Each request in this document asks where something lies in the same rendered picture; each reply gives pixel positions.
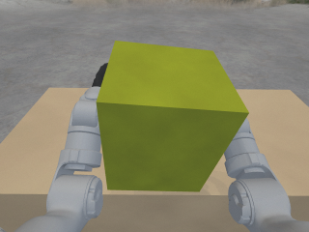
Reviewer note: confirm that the carton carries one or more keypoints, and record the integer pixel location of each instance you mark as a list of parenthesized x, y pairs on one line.
[(166, 116)]

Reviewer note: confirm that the robot right forearm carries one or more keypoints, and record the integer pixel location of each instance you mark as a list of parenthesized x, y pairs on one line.
[(244, 160)]

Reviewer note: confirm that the left robot hand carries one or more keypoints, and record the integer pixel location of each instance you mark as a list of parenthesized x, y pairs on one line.
[(100, 75)]

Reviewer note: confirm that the right robot upper arm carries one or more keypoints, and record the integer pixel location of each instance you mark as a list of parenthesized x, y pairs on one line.
[(262, 205)]

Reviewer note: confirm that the left robot upper arm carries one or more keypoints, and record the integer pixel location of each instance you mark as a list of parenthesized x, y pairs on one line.
[(73, 200)]

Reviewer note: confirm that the robot left forearm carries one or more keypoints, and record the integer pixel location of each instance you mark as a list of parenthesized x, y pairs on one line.
[(82, 148)]

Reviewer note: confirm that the pedestal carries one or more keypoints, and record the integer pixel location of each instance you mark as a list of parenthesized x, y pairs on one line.
[(29, 156)]

